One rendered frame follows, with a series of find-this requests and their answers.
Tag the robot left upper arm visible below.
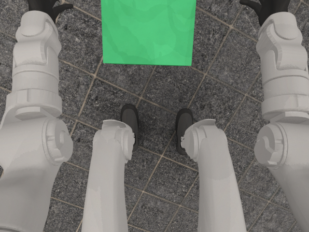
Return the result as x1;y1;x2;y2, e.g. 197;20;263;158
0;116;73;232

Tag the robot right upper arm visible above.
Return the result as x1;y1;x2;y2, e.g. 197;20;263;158
254;122;309;232

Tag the robot left forearm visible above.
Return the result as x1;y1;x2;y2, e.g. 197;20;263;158
0;11;62;166

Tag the carton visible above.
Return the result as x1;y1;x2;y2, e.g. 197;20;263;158
101;0;196;66

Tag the robot left hand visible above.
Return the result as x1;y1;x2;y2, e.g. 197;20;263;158
27;0;73;24

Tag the robot right forearm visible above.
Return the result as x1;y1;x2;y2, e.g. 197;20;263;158
256;12;309;125

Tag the robot left thigh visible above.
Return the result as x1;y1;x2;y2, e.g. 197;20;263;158
81;126;132;232

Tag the robot right hand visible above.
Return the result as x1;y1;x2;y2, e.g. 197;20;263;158
239;0;290;26

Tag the right robot shin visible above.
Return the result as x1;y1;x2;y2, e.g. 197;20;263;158
181;119;227;156

